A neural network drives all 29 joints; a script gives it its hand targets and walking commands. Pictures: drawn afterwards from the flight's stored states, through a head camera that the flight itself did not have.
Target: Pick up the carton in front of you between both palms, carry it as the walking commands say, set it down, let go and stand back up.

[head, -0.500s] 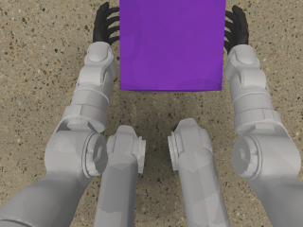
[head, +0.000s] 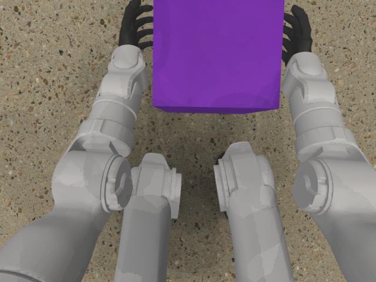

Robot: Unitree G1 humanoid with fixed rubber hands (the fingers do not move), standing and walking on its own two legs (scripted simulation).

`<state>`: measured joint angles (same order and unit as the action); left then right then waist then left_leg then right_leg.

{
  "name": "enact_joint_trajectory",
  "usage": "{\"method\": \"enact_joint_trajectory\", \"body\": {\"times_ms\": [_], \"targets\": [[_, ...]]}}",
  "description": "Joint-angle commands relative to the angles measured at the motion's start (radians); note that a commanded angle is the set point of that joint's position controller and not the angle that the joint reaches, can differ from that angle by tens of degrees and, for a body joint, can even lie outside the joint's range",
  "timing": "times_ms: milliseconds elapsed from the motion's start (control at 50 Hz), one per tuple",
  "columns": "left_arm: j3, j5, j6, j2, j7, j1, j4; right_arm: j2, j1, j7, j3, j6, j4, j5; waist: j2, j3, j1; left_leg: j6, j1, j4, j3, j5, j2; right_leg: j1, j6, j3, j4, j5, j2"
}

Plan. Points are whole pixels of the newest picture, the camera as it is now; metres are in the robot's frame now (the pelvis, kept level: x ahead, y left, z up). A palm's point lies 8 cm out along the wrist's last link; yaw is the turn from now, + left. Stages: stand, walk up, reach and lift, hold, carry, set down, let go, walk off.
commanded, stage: set down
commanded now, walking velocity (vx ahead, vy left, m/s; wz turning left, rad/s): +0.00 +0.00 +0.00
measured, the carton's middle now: (210, 64) +0.49 -0.08 -0.23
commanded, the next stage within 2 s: let go in 2.00 s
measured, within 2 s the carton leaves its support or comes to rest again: rests again in 0.18 s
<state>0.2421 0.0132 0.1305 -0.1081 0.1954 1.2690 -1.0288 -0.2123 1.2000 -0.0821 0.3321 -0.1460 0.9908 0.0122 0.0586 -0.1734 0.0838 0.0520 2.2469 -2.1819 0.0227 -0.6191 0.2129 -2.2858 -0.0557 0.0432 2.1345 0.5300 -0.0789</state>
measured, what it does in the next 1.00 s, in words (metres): stands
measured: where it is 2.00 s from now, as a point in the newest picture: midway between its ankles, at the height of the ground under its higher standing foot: (194, 207)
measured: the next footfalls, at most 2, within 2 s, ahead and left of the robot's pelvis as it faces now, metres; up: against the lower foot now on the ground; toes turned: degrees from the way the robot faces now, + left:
none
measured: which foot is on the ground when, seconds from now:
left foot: down 0.00-1.00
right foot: down 0.00-1.00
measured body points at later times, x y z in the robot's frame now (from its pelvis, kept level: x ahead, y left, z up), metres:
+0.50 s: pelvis +0.00 +0.00 -0.01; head +0.33 -0.03 +0.28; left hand +0.53 +0.08 -0.17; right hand +0.49 -0.23 -0.18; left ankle +0.10 +0.10 -0.34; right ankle +0.12 -0.12 -0.34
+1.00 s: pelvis -0.01 -0.01 -0.01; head +0.35 -0.03 +0.25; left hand +0.53 +0.11 -0.20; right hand +0.48 -0.28 -0.20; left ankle +0.10 +0.10 -0.34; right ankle +0.12 -0.12 -0.34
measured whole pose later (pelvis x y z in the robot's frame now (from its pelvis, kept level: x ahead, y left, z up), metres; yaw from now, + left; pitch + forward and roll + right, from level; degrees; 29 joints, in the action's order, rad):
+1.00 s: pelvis -0.01 -0.01 -0.01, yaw +0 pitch +36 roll +0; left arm 0.04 -0.19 0.03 -0.31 0.12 1.27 -1.00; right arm -0.41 1.23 -0.04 0.18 0.03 1.09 -0.25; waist 0.02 -0.33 0.07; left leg 0.03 2.24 -2.22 0.00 -0.61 0.11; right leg -2.29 0.01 -0.01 2.17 0.51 -0.01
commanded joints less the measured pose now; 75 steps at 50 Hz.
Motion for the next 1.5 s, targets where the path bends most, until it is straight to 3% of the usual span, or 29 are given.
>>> {"method": "enact_joint_trajectory", "body": {"times_ms": [0, 200, 460, 580, 640, 680, 700, 720, 860, 980, 1080, 1120, 1200, 1260, 1360, 1480], "targets": [[-0.293, -0.038, -0.035, 0.858, -0.239, 0.564, 0.101, 0.785, 0.619, 0.259, -0.314, 0.033, -0.127, -0.054, 0.023, 0.979, 0.064, -0.046, -0.343, 0.192, -0.049, 0.263, -0.002, 0.502, 0.049, -0.091, -0.123, -0.313, -0.027], [-0.281, -0.044, -0.053, 0.808, -0.260, 0.561, 0.048, 0.733, 0.620, 0.247, -0.297, 0.062, -0.086, -0.051, 0.021, 0.902, 0.071, -0.052, -0.280, 0.160, -0.042, 0.278, -0.007, 0.500, 0.059, -0.068, -0.102, -0.349, -0.023], [-0.158, 0.033, -0.051, 0.626, -0.277, 0.502, -0.074, 0.583, 0.554, 0.244, -0.191, 0.058, 0.036, 0.013, 0.023, 0.697, 0.047, -0.065, -0.178, 0.169, -0.033, 0.150, -0.019, 0.396, 0.074, -0.049, -0.113, -0.207, -0.013], [-0.139, 0.041, -0.059, 0.522, -0.264, 0.492, -0.082, 0.483, 0.519, 0.229, -0.147, 0.072, 0.068, 0.023, 0.017, 0.675, 0.045, -0.054, -0.199, 0.166, -0.026, 0.140, -0.034, 0.392, 0.067, -0.052, -0.109, -0.191, 0.001], [-0.113, 0.028, -0.078, 0.313, -0.222, 0.436, -0.080, 0.277, 0.443, 0.181, -0.087, 0.101, 0.095, 0.024, 0.003, 0.688, 0.047, -0.034, -0.240, 0.160, -0.031, 0.144, -0.056, 0.425, 0.055, -0.061, -0.107, -0.195, 0.018], [-0.073, 0.003, -0.100, -0.071, -0.138, 0.312, -0.067, -0.101, 0.290, 0.092, 0.008, 0.141, 0.141, 0.017, -0.009, 0.714, 0.050, -0.014, -0.286, 0.164, -0.032, 0.139, -0.085, 0.470, 0.044, -0.064, -0.115, -0.199, 0.039], [-0.077, -0.023, -0.106, -0.202, -0.098, 0.280, -0.068, -0.228, 0.254, 0.051, 0.020, 0.162, 0.155, -0.005, -0.014, 0.728, 0.056, -0.007, -0.304, 0.173, -0.027, 0.140, -0.101, 0.485, 0.038, -0.063, -0.124, -0.202, 0.051], [-0.090, -0.048, -0.107, -0.235, -0.080, 0.284, -0.068, -0.262, 0.259, 0.032, 0.013, 0.175, 0.157, -0.031, -0.006, 0.742, 0.059, -0.002, -0.319, 0.178, -0.021, 0.146, -0.111, 0.491, 0.037, -0.058, -0.127, -0.208, 0.061], [-0.202, -0.197, -0.131, -0.240, -0.082, 0.299, 0.059, -0.294, 0.299, 0.036, -0.129, 0.218, 0.082, -0.224, 0.007, 0.905, 0.052, -0.008, -0.388, 0.141, -0.009, 0.279, -0.140, 0.563, 0.046, -0.026, -0.102, -0.355, 0.091], [-0.199, -0.211, -0.111, -0.290, -0.062, 0.239, 0.210, -0.331, 0.225, 0.037, -0.157, 0.190, -0.059, -0.286, -0.004, 1.179, 0.036, -0.008, -0.525, 0.140, -0.056, 0.296, -0.135, 0.757, 0.037, -0.039, -0.114, -0.429, 0.076], [-0.173, -0.181, -0.059, -0.271, -0.044, 0.164, 0.342, -0.330, 0.132, 0.023, -0.120, 0.129, -0.221, -0.251, -0.034, 1.355, 0.043, -0.009, -0.574, 0.210, -0.101, 0.225, -0.114, 0.924, 0.033, -0.069, -0.189, -0.398, 0.049], [-0.148, -0.156, -0.029, -0.258, -0.040, 0.134, 0.356, -0.311, 0.103, 0.022, -0.102, 0.094, -0.257, -0.222, -0.045, 1.325, 0.041, -0.016, -0.556, 0.251, -0.106, 0.185, -0.108, 0.922, 0.032, -0.077, -0.231, -0.354, 0.041], [-0.078, -0.102, -0.006, -0.227, -0.053, 0.074, 0.283, -0.245, 0.064, 0.033, -0.085, 0.066, -0.230, -0.173, -0.063, 1.103, 0.019, -0.028, -0.454, 0.327, -0.096, 0.118, -0.108, 0.799, 0.027, -0.073, -0.306, -0.258, 0.040], [-0.050, -0.076, -0.017, -0.207, -0.068, 0.052, 0.242, -0.211, 0.054, 0.045, -0.078, 0.073, -0.214, -0.152, -0.068, 1.048, 0.005, -0.028, -0.431, 0.374, -0.092, 0.132, -0.110, 0.766, 0.023, -0.070, -0.351, -0.264, 0.039], [-0.038, -0.060, -0.030, -0.195, -0.076, 0.030, 0.233, -0.202, 0.027, 0.055, -0.063, 0.077, -0.216, -0.130, -0.067, 1.097, 0.008, -0.023, -0.479, 0.453, -0.087, 0.161, -0.108, 0.807, 0.019, -0.076, -0.421, -0.295, 0.034], [-0.054, -0.059, -0.015, -0.188, -0.078, 0.004, 0.327, -0.221, -0.026, 0.068, -0.033, 0.060, -0.282, -0.112, -0.034, 1.239, 0.027, -0.013, -0.633, 0.551, -0.086, 0.224, -0.102, 0.909, 0.020, -0.092, -0.513, -0.360, 0.022]]}}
